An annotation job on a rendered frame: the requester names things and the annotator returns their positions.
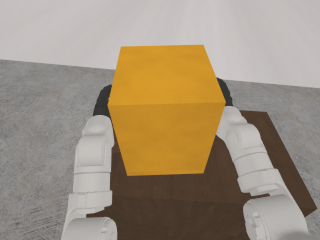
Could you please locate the carton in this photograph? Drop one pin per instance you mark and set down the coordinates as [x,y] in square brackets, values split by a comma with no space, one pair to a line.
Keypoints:
[165,105]

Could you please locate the left robot forearm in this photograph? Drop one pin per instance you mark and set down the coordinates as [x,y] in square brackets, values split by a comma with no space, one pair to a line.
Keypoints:
[92,167]

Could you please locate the robot right hand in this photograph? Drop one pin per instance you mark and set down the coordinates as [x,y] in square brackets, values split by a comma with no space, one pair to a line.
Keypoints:
[225,92]

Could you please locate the robot left hand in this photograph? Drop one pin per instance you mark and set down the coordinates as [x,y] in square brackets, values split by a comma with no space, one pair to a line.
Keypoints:
[101,106]

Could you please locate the right robot forearm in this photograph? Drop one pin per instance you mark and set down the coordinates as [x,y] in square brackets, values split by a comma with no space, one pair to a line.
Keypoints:
[256,174]

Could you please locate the robot left upper arm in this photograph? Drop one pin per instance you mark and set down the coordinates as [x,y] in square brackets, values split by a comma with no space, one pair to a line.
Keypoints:
[91,228]

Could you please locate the robot right upper arm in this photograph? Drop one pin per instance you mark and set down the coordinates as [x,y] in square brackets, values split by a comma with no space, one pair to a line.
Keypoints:
[275,217]

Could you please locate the pedestal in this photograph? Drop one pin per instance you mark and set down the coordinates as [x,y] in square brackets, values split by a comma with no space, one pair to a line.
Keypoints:
[197,206]

